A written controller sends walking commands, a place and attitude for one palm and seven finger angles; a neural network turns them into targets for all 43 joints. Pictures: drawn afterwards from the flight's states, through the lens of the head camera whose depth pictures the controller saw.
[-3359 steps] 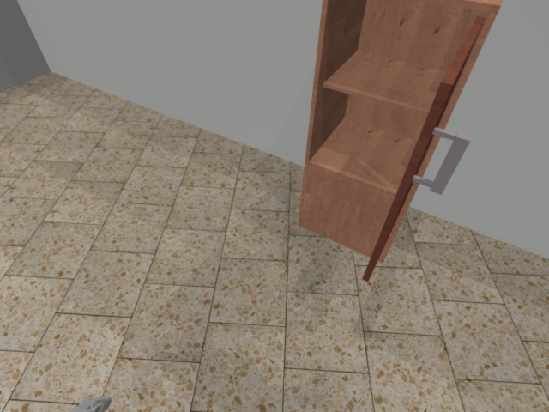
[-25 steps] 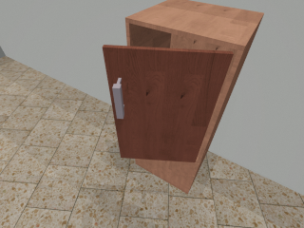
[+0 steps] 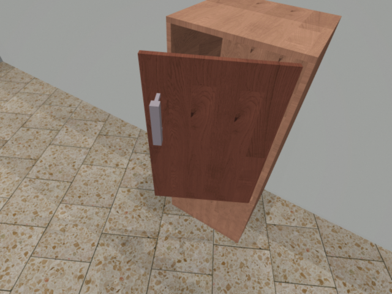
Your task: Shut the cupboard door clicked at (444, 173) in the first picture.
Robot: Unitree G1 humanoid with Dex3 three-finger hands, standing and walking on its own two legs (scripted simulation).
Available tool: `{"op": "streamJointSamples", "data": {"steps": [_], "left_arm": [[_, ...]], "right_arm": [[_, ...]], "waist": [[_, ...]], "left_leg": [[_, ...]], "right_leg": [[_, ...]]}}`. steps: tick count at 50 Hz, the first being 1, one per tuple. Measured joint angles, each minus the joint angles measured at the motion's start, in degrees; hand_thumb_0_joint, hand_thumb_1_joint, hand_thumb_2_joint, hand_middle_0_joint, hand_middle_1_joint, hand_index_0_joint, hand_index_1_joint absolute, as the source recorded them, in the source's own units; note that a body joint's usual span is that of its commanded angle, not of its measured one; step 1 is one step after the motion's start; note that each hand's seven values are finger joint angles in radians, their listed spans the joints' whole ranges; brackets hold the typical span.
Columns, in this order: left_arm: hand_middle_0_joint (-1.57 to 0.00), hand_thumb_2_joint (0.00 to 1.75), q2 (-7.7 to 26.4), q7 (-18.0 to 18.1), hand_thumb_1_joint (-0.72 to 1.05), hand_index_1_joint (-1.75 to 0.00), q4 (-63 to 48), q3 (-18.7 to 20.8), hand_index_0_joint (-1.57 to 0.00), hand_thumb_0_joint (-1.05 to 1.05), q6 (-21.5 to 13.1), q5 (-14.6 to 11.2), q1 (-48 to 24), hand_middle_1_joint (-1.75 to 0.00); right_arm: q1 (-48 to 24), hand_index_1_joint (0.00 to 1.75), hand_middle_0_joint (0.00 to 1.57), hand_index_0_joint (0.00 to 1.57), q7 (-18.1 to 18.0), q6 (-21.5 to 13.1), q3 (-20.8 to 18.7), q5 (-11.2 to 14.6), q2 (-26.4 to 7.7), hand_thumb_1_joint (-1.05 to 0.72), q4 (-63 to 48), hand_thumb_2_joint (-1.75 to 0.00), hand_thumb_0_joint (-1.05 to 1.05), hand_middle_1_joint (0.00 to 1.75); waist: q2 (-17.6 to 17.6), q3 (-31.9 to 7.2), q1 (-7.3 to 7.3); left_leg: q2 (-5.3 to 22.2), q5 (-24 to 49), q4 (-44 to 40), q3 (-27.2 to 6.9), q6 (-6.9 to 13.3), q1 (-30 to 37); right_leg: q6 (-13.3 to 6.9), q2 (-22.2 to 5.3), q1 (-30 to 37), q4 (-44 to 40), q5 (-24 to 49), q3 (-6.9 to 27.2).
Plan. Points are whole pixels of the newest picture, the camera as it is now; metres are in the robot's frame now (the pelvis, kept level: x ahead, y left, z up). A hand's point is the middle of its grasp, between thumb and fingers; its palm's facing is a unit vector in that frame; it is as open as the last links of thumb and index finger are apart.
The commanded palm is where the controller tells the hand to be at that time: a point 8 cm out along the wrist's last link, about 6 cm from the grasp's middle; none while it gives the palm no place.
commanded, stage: shuffle to correct the standing spot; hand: left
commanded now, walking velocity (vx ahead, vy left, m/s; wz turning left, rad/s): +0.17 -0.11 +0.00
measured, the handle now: (157, 119) +0.53 +0.14 +0.06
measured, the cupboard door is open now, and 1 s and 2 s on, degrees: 28 28 28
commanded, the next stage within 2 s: come to a stop and stand still in 0.70 s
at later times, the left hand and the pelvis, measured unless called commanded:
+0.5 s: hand out of the picture -0.02 +0.14 -0.20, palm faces +0.07 -0.99 -0.08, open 7.4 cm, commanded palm none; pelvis +0.03 +0.00 -0.01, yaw +0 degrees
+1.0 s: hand (164, 264) +0.24 +0.09 -0.17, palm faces -0.08 -0.98 -0.17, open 7.3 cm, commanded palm none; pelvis +0.11 -0.06 -0.01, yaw -1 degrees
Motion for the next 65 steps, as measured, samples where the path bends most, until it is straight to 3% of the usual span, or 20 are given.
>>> {"op": "streamJointSamples", "data": {"steps": [6, 11, 14, 16, 18, 22, 25, 28, 32, 38, 44, 46, 47, 51, 56, 61, 64, 65], "left_arm": [[-0.20, 0.90, -0.7, -0.8, 0.91, -0.30, 0.6, 1.2, -0.20, 0.00, 0.8, 0.3, 2.0, -0.30], [-0.20, 0.90, -1.6, -1.3, 0.91, -0.30, 1.0, 2.0, -0.20, 0.00, 1.0, 0.4, 3.7, -0.30], [-0.20, 0.90, -1.7, -0.6, 0.91, -0.30, 1.0, 2.4, -0.20, 0.00, 0.2, 0.1, 5.2, -0.30], [-0.20, 0.90, -2.0, -0.2, 0.91, -0.30, 1.6, 2.6, -0.20, 0.00, -0.1, -0.2, 5.4, -0.30], [-0.20, 0.90, -2.3, -0.1, 0.91, -0.30, 2.2, 2.5, -0.20, 0.00, 0.0, -0.1, 5.4, -0.30], [-0.20, 0.90, -2.5, -0.5, 0.91, -0.30, 2.0, 2.3, -0.20, 0.01, 0.2, 0.0, 4.2, -0.30], [-0.20, 0.90, -1.9, -1.2, 0.91, -0.30, 1.5, 2.6, -0.20, 0.01, 1.1, 0.1, 2.1, -0.30], [-0.20, 0.90, -1.2, -2.0, 0.91, -0.30, 0.5, 3.1, -0.20, 0.01, 1.4, 0.7, -0.5, -0.30], [-0.20, 0.90, 1.2, -1.8, 0.93, -0.30, -1.2, 4.0, -0.20, 0.02, 1.0, 0.7, -3.8, -0.30], [-0.20, 0.90, 3.5, -2.1, 0.93, -0.30, -2.8, 4.6, -0.19, 0.02, 1.5, 0.1, -8.2, -0.30], [-0.20, 0.90, 2.8, -2.4, 0.92, -0.30, -4.1, 3.9, -0.19, 0.01, 1.7, -0.3, -13.8, -0.30], [-0.20, 0.90, 1.9, -2.2, 0.92, -0.30, -4.9, 3.3, -0.19, 0.01, 0.8, -0.5, -15.1, -0.30], [-0.20, 0.90, 1.7, -2.1, 0.92, -0.30, -5.3, 2.9, -0.19, 0.01, -0.1, -0.5, -15.4, -0.30], [-0.20, 0.90, -1.9, -0.8, 0.92, -0.30, -5.1, 1.6, -0.20, 0.00, -2.2, -0.6, -17.3, -0.30], [-0.20, 0.90, -3.8, 0.3, 0.92, -0.30, -5.7, 1.9, -0.20, -0.01, -1.4, -0.7, -18.0, -0.30], [-0.21, 0.90, -1.8, 0.6, 0.92, -0.30, -6.6, 2.7, -0.20, -0.02, 0.4, 0.2, -17.7, -0.30], [-0.21, 0.90, 0.5, 0.5, 0.92, -0.30, -6.7, 3.4, -0.20, -0.01, 1.4, 0.3, -15.9, -0.30], [-0.21, 0.90, 1.3, 0.5, 0.91, -0.30, -6.6, 3.6, -0.20, -0.01, 1.8, 0.1, -15.2, -0.30]], "right_arm": [[0.9, 0.30, 0.20, 0.20, -0.6, 0.3, -1.0, 0.0, 0.7, -0.90, 0.8, -0.90, 0.01, 0.30], [0.8, 0.30, 0.20, 0.20, -1.1, 0.6, -1.9, -0.1, 0.2, -0.90, 1.2, -0.90, 0.01, 0.30], [0.7, 0.30, 0.20, 0.20, -0.9, 1.1, -2.1, 0.1, 0.3, -0.90, 0.9, -0.90, 0.01, 0.30], [0.1, 0.30, 0.20, 0.20, -0.6, 0.8, -2.2, 0.1, 0.3, -0.90, 0.4, -0.90, 0.01, 0.30], [-0.1, 0.30, 0.20, 0.20, -0.3, 0.2, -2.4, 0.2, 0.3, -0.90, -0.4, -0.90, 0.01, 0.30], [0.3, 0.30, 0.20, 0.20, -0.7, -1.7, -2.1, 0.1, 0.4, -0.91, -1.7, -0.90, 0.01, 0.30], [0.8, 0.30, 0.20, 0.20, -1.2, -2.7, -1.8, -0.5, 1.5, -0.91, -1.7, -0.90, 0.01, 0.30], [2.8, 0.30, 0.20, 0.20, -1.7, -3.4, -1.2, -0.6, 2.3, -0.91, -1.2, -0.90, 0.01, 0.30], [5.4, 0.30, 0.20, 0.20, -1.9, -4.0, -0.4, -0.5, 3.7, -0.91, 0.3, -0.90, 0.01, 0.30], [7.6, 0.30, 0.20, 0.20, -2.2, -4.3, -0.2, -0.8, 4.6, -0.90, 1.9, -0.90, 0.01, 0.30], [8.1, 0.30, 0.20, 0.21, -2.2, -3.4, -0.9, -1.3, 3.8, -0.90, 2.5, -0.90, 0.01, 0.30], [8.6, 0.30, 0.20, 0.21, -2.1, -2.8, -1.2, -1.0, 3.3, -0.90, 2.8, -0.90, 0.01, 0.30], [9.2, 0.30, 0.20, 0.21, -1.9, -2.5, -1.3, -0.7, 3.2, -0.90, 2.9, -0.90, 0.01, 0.30], [6.0, 0.30, 0.20, 0.20, -1.8, -0.1, -2.4, 0.7, 0.5, -0.90, 3.0, -0.90, 0.01, 0.30], [-0.8, 0.30, 0.20, 0.20, -1.7, 1.4, -3.2, 0.7, -1.1, -0.91, 0.2, -0.90, 0.01, 0.30], [-6.1, 0.30, 0.20, 0.20, -0.8, 1.6, -3.7, 0.2, -1.8, -0.91, -3.9, -0.90, 0.01, 0.30], [-7.3, 0.30, 0.20, 0.20, -0.4, 0.6, -3.5, 0.2, -1.6, -0.91, -5.8, -0.90, 0.01, 0.30], [-7.3, 0.30, 0.20, 0.20, -0.4, 0.1, -3.3, 0.1, -1.3, -0.91, -6.2, -0.90, 0.00, 0.30]], "waist": [[0.3, 0.4, 0.05], [1.5, 1.0, 0.42], [0.9, 0.0, 1.16], [0.6, -0.2, 1.36], [0.3, -0.6, 0.97], [0.1, -1.2, 0.42], [-1.9, -0.8, 0.18], [-1.9, -1.3, -0.44], [-1.8, -1.0, -0.84], [-1.0, 1.0, -2.18], [-0.2, 3.9, -4.46], [0.2, 4.5, -4.75], [-0.2, 4.2, -4.69], [3.3, 5.7, -4.49], [2.7, 6.8, -2.90], [1.3, 6.0, -1.05], [0.0, 4.7, -0.18], [-0.8, 4.2, -0.05]], "left_leg": [[0.2, -0.4, 0.0, 0.3, 0.3, -0.2], [1.1, -2.0, 2.9, 0.3, -0.3, -0.5], [1.2, -9.7, 11.0, -0.1, -1.2, -3.7], [1.8, -10.7, 19.2, -0.5, -1.4, -6.4], [2.6, -11.0, 21.1, -0.1, -1.6, -6.8], [3.5, -8.2, 7.8, 1.2, -2.3, -0.9], [2.2, -6.9, 7.4, 2.9, -0.1, 0.0], [1.8, -5.5, 2.6, 3.5, 0.4, 2.5], [1.8, -2.7, -4.2, 3.5, 0.1, 5.9], [3.1, -2.6, -7.3, 3.8, -1.3, 8.4], [4.8, -5.4, -5.0, 4.1, -3.5, 9.0], [5.3, -7.7, -1.7, 3.8, -4.5, 8.5], [5.1, -9.5, 1.3, 3.4, -5.0, 7.5], [5.1, -19.4, 19.2, -1.7, -5.1, 0.3], [3.0, -18.8, 30.3, -2.2, -6.1, -7.0], [2.7, -15.3, 27.4, -1.7, -6.1, -8.3], [2.7, -10.8, 16.1, -1.1, -5.3, -3.6], [2.3, -9.8, 13.1, -0.9, -4.2, -2.4]], "right_leg": [[-1.3, 0.4, -1.3, 2.4, -4.5, 0.7], [-1.6, 0.9, -0.5, 2.6, -1.7, 0.3], [-2.1, 1.3, -0.5, 1.2, 1.4, 0.6], [-2.2, 1.7, -0.1, 0.1, 2.6, 0.4], [-2.1, 1.9, 0.4, -0.7, 2.4, 0.1], [-1.5, 2.1, -1.2, 3.2, -0.4, -0.5], [-2.3, 1.3, -5.9, 14.8, -7.6, 1.3], [-2.1, 1.0, -11.9, 27.0, -5.3, 2.2], [-0.8, -0.4, -17.0, 32.6, 0.9, 3.1], [0.1, -2.2, -19.1, 28.4, 2.5, 2.6], [-0.6, -2.1, -14.7, 13.5, 1.6, -0.2], [-0.9, -1.5, -10.5, 6.1, 5.9, -0.9], [-1.0, -1.8, -8.2, 3.1, 9.5, -1.1], [-1.5, -0.7, -7.3, 6.5, 1.9, -3.2], [-1.8, -1.3, -6.3, 5.7, 3.1, -3.6], [-1.1, -2.0, -7.4, 5.3, 4.9, -3.7], [-0.3, -2.5, -9.1, 7.1, 5.1, -3.3], [-0.1, -2.9, -10.0, 8.6, 4.3, -2.8]]}}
